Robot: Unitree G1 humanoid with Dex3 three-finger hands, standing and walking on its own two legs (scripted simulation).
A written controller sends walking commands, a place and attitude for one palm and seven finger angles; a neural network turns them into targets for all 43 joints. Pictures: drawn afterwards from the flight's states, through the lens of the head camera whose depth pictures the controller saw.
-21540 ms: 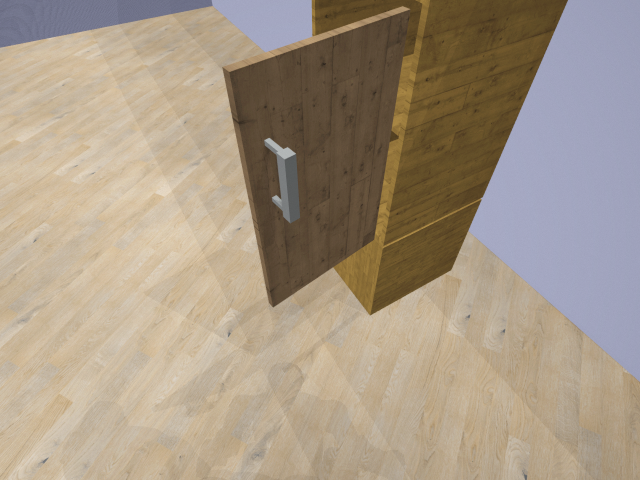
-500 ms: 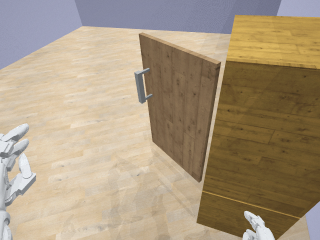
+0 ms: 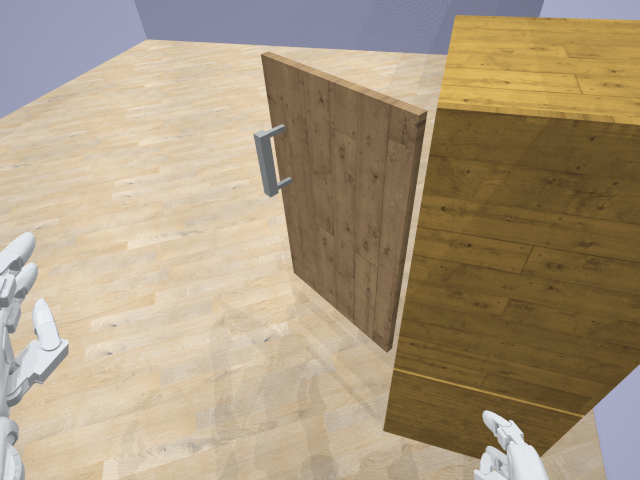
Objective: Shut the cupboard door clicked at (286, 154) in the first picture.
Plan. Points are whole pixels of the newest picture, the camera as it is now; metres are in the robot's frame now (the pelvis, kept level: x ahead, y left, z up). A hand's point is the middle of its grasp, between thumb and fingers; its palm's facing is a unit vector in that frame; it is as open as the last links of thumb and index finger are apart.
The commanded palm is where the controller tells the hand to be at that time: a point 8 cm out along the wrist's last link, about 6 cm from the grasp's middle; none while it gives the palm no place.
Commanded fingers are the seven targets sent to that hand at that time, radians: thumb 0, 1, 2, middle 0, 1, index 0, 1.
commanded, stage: step back with the hand held close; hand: left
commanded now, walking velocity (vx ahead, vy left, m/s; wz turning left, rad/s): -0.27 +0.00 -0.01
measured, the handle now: (275, 160) +0.68 +0.16 +0.05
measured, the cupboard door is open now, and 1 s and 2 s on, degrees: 59 59 59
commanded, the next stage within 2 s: stop stepping back and stand still in 1.52 s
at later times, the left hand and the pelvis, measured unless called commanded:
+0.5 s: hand (29, 381) +0.16 +0.28 +0.15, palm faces +0.44 -0.77 -0.47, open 7.4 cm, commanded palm +0.10 +0.32 +0.17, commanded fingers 0.00 0.90 0.90 -0.20 -0.30 -0.20 -0.30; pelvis -0.05 +0.02 -0.02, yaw -1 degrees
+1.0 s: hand out of the picture +0.12 +0.30 +0.16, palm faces +0.49 -0.74 -0.46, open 7.4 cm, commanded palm +0.06 +0.32 +0.17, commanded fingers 0.00 0.90 0.90 -0.20 -0.30 -0.20 -0.30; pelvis -0.08 +0.02 -0.02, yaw +0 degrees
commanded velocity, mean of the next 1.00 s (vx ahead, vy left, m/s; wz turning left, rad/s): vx -0.31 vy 0.00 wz -0.02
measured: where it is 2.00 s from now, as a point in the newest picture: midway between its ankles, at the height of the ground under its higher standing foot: outside the picture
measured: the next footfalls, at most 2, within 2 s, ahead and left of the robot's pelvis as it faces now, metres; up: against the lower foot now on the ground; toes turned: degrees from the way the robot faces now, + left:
left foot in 1.32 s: -0.07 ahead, +0.15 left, +0.00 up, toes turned +2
right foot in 1.46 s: -0.16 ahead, -0.10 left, +0.00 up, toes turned +6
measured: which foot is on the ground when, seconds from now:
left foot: down 0.00-1.00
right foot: down 0.00-1.00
